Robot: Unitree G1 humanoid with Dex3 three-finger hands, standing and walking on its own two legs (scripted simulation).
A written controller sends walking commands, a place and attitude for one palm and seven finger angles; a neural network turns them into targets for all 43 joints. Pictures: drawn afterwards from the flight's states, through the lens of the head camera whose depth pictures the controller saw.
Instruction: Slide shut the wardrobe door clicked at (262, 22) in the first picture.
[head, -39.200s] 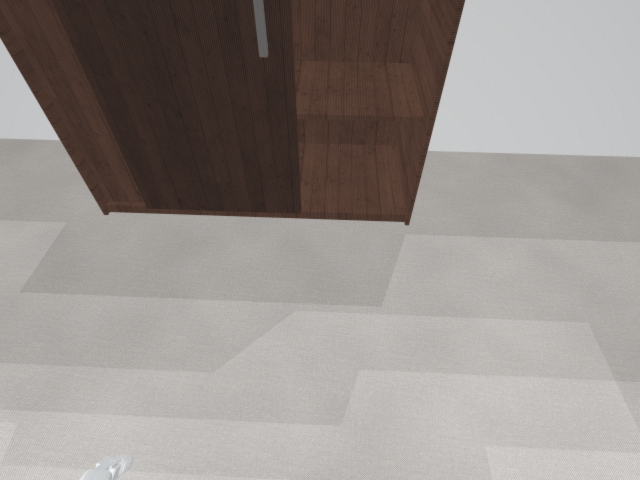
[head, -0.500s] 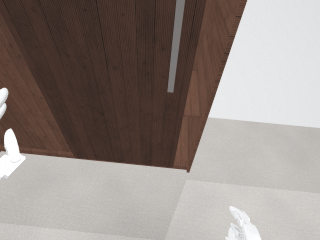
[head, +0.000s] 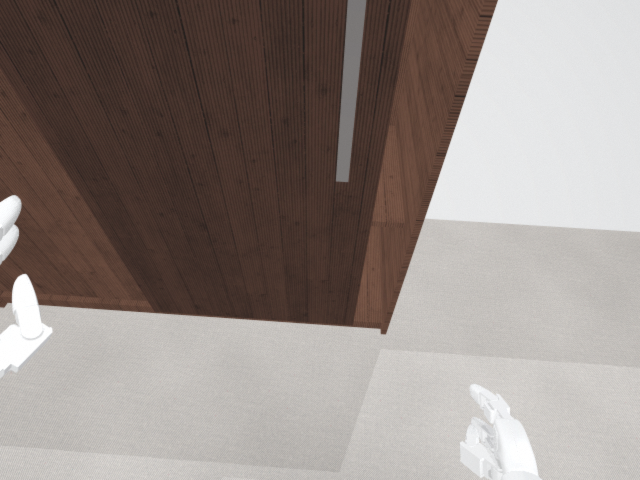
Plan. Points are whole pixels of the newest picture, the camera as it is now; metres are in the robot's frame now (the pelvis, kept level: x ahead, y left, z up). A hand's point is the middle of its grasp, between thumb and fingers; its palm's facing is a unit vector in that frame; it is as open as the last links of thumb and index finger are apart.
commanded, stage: let the arm hang, fingers relaxed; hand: left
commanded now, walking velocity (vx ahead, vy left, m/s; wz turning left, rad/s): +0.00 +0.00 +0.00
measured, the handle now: (349, 89) +0.65 +0.00 +0.15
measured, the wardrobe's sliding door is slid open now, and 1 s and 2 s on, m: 0.10 0.10 0.10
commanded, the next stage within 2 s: look to check the result in 1.16 s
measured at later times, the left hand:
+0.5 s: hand out of the picture -0.01 +0.20 -0.17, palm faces +0.04 -0.98 -0.20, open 7.0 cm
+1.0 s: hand out of the picture +0.01 +0.19 -0.17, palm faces +0.02 -0.98 -0.21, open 7.3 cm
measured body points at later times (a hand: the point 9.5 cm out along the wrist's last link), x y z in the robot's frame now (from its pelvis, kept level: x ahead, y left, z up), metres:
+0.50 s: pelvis -0.02 +0.01 +0.00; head +0.01 +0.02 +0.45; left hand -0.01 +0.25 -0.16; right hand -0.02 -0.23 -0.15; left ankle -0.02 +0.11 -0.74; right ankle +0.02 -0.10 -0.74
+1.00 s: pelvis -0.01 +0.02 +0.01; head +0.01 +0.01 +0.45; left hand +0.01 +0.25 -0.15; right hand -0.02 -0.19 -0.16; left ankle -0.02 +0.11 -0.74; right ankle +0.02 -0.11 -0.74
